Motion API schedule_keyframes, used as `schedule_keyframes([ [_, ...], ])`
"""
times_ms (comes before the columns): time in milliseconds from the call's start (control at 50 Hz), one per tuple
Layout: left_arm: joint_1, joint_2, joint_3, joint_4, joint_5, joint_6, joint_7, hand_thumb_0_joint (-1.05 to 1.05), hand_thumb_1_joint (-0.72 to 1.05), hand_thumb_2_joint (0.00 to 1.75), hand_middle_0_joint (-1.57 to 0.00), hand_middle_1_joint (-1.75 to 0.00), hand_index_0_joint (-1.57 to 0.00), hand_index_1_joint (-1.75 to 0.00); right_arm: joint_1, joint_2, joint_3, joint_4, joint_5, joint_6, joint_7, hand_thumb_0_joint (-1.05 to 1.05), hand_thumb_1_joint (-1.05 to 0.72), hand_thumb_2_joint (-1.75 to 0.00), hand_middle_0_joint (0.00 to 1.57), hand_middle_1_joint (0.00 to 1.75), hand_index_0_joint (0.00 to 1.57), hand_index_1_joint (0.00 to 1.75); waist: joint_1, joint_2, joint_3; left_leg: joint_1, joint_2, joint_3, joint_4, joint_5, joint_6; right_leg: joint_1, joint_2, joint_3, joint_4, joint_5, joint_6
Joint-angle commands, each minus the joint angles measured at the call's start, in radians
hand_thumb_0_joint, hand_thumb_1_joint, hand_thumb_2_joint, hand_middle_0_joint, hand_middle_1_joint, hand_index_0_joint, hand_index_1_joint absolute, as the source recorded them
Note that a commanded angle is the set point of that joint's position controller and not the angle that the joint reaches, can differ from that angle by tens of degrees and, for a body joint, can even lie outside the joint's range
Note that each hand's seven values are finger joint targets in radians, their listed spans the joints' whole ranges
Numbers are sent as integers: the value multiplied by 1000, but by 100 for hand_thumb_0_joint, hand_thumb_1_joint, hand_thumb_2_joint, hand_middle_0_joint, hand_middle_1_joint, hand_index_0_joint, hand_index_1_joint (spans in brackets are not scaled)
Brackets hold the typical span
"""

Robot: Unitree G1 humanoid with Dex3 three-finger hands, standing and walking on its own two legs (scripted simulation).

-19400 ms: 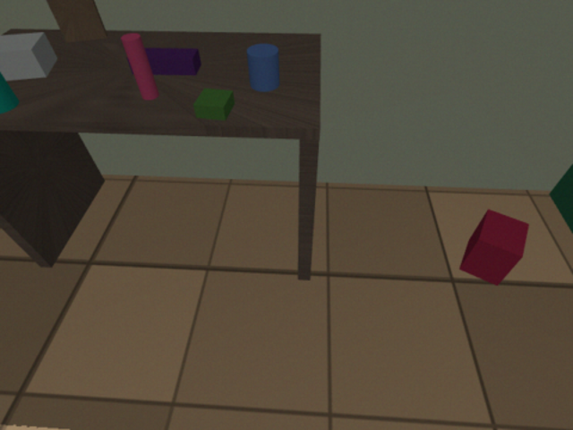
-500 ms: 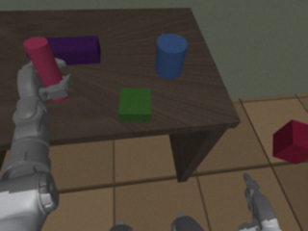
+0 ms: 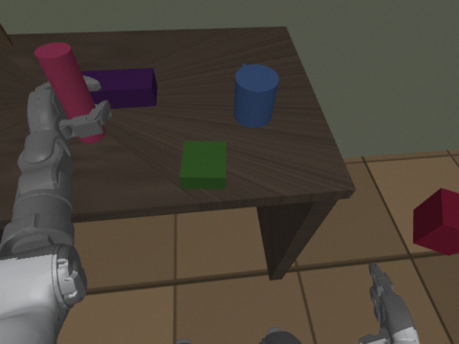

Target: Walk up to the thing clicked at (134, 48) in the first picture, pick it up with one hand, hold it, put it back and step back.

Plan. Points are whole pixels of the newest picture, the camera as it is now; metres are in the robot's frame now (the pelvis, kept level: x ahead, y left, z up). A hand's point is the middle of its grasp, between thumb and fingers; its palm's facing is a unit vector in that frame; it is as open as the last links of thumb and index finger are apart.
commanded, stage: settle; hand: left
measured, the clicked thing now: (75, 98) +0.49 +0.23 +0.16
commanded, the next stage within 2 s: lift in 0.28 s
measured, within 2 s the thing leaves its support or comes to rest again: neither
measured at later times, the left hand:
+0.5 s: hand (81, 98) +0.48 +0.21 +0.16, palm faces +0.17 -0.99 -0.01, open 6.2 cm
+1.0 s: hand (56, 82) +0.43 +0.20 +0.23, palm faces +0.17 -0.99 -0.02, open 6.2 cm
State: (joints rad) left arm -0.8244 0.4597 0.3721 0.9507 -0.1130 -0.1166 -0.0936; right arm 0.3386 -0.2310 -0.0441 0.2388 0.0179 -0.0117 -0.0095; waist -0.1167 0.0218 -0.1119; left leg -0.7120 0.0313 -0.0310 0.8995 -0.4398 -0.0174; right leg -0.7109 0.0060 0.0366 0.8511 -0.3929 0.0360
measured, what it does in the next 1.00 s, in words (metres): stands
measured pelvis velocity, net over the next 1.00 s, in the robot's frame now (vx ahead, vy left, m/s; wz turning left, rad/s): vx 0.01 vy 0.00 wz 0.01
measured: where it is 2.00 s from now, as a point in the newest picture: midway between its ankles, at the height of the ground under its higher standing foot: outside the picture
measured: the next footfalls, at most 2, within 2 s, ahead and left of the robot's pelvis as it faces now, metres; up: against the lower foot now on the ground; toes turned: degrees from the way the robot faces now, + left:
none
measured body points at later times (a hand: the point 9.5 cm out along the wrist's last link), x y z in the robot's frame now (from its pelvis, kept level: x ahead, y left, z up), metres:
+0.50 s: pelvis +0.00 +0.00 +0.01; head +0.05 +0.01 +0.45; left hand +0.47 +0.27 +0.17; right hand +0.15 -0.26 -0.05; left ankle -0.01 +0.13 -0.69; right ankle +0.01 -0.14 -0.69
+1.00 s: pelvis +0.01 +0.00 +0.02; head +0.01 -0.01 +0.47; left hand +0.42 +0.26 +0.24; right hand +0.16 -0.25 -0.04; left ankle -0.01 +0.13 -0.69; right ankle +0.01 -0.14 -0.69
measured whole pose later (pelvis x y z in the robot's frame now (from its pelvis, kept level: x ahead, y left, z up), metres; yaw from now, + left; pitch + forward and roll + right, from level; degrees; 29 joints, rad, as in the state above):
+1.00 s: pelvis +0.01 +0.00 +0.02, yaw +1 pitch +6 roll -1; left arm -0.68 0.36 0.29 0.52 -0.16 0.20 -0.06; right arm 0.36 -0.23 -0.06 0.36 0.05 -0.11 -0.05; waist -0.03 0.06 -0.13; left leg -0.47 0.02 -0.03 0.76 -0.40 -0.01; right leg -0.47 -0.01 0.03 0.72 -0.36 0.04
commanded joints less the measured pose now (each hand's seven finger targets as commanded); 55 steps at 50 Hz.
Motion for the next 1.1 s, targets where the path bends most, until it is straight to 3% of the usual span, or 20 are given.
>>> schedule_keyframes([
  [0,-551,304,46,-296,-20,-90,0,0,57,140,-140,-146,-141,-147,-16,-130,-63,-151,0,-58,-13,0,56,-5,5,5,5,5,1,97,-481,298,-12,22,-97,435,16,219,13,-51,-82,378,-39],
  [120,-562,297,40,-293,-19,-75,-3,0,59,143,-141,-147,-141,-149,-26,-130,-65,-107,2,-67,-13,0,56,-5,5,5,5,5,-3,106,-469,328,-7,20,-101,486,17,207,12,-52,-90,410,-40],
  [200,-567,287,31,-273,-17,-67,-8,0,62,142,-141,-147,-141,-148,-50,-134,-63,-127,2,-77,-12,0,56,-5,5,5,5,5,-13,84,-474,329,-8,21,-110,456,19,218,12,-52,-103,395,-38],
  [220,-572,282,25,-274,-17,-65,-6,0,61,142,-141,-147,-141,-148,-47,-112,-47,-93,4,-76,-12,0,56,-5,5,5,5,5,2,84,-462,307,-13,24,-115,433,22,237,9,-50,-106,389,-36],
  [260,-558,301,37,-251,-18,-58,-7,0,62,143,-141,-147,-141,-148,-43,-148,-80,-84,4,-75,-17,0,57,-5,5,5,5,5,-5,74,-451,303,-12,25,-123,421,22,232,10,-49,-113,381,-36],
  [380,-601,302,28,-283,-21,-53,-5,0,66,137,-138,-146,-140,-145,-76,-140,-66,-105,10,-92,-23,0,57,-5,5,5,5,5,-5,68,-475,324,-13,27,-137,387,23,251,10,-51,-127,353,-35],
  [480,-575,290,23,-312,-24,-32,6,0,65,136,-139,-145,-141,-145,-32,-164,-98,-83,15,-96,-36,0,56,-5,5,5,5,5,7,90,-476,366,-15,29,-146,430,16,260,10,-54,-136,379,-37],
  [640,-545,251,-1,-422,-31,8,19,0,68,138,-140,-146,-142,-146,-34,-122,-75,-56,21,-107,-36,0,57,-5,5,5,5,5,40,120,-457,388,-14,28,-170,455,6,292,10,-64,-150,380,-40],
  [680,-524,255,7,-465,-40,34,20,0,67,139,-141,-147,-143,-147,-39,-144,-97,-55,24,-114,-41,0,57,-5,5,5,5,5,44,115,-466,418,-11,28,-170,494,6,305,11,-67,-151,410,-39],
  [740,-518,213,-19,-537,-43,70,27,0,66,138,-139,-145,-141,-145,-40,-115,-68,-53,26,-122,-42,0,57,-4,5,5,5,5,56,98,-419,406,-14,31,-188,451,8,313,11,-70,-168,383,-37],
  [780,-489,243,5,-577,-49,101,34,0,67,136,-137,-144,-139,-143,-60,-162,-109,-49,30,-128,-52,0,57,-4,5,5,5,5,68,77,-410,406,-17,30,-204,420,8,331,9,-71,-177,362,-36],
  [820,-458,166,-36,-598,-52,136,33,0,66,137,-139,-145,-141,-144,-37,-105,-62,-48,28,-136,-48,0,58,-4,5,5,5,5,66,65,-381,407,-21,37,-205,409,12,336,9,-73,-186,367,-31],
  [840,-434,185,-17,-630,-57,153,35,0,66,138,-138,-145,-140,-145,-56,-140,-88,-82,32,-145,-53,0,58,-4,5,5,5,5,68,34,-386,412,-19,34,-215,407,13,361,10,-78,-186,363,-29],
  [880,-389,171,-19,-668,-62,191,34,0,64,138,-138,-145,-140,-145,-39,-113,-63,-65,36,-149,-51,0,57,-4,5,5,5,5,81,38,-360,409,-26,38,-219,411,15,363,7,-77,-194,367,-28],
  [920,-346,155,-13,-692,-66,239,32,0,64,138,-139,-146,-141,-145,-18,-130,-81,-58,35,-152,-54,0,58,-4,5,5,5,5,79,6,-353,425,-24,37,-223,442,17,375,7,-81,-193,397,-26],
  [940,-372,115,-49,-744,-68,260,30,0,64,138,-138,-145,-140,-145,-12,-76,-38,-10,36,-149,-47,0,58,-4,5,5,5,5,92,31,-307,409,-32,43,-228,418,18,362,3,-79,-206,385,-26],
  [980,-352,151,-10,-783,-70,307,36,0,65,138,-136,-144,-138,-144,-46,-129,-86,-37,37,-159,-50,0,58,-4,5,5,5,5,93,6,-310,423,-30,39,-245,397,19,371,3,-81,-214,359,-25],
  [1000,-361,139,-22,-817,-69,327,36,0,68,138,-136,-144,-138,-143,-34,-130,-85,-52,38,-163,-47,0,58,-4,5,5,5,5,85,26,-320,446,-28,35,-253,414,14,376,4,-85,-210,361,-29],
  [1020,-382,144,-26,-866,-67,346,40,0,66,137,-137,-144,-139,-144,-32,-105,-59,-44,38,-160,-42,0,58,-4,5,5,5,5,103,56,-322,447,-33,39,-253,409,12,377,1,-83,-219,355,-31],
  [1080,-343,129,-16,-917,-73,406,41,0,66,137,-135,-143,-137,-142,-24,-125,-92,-37,40,-165,-46,0,58,-4,5,5,5,5,90,29,-326,482,-32,36,-255,442,14,388,-1,-87,-220,383,-26],
])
